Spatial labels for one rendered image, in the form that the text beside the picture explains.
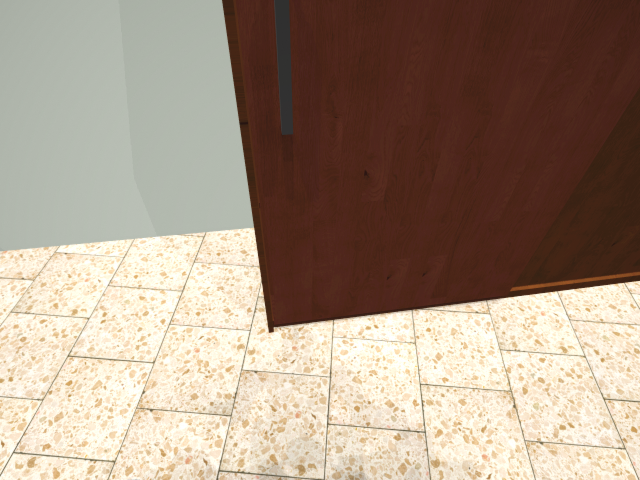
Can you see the wardrobe door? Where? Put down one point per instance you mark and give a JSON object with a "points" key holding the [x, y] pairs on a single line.
{"points": [[597, 233], [434, 142]]}

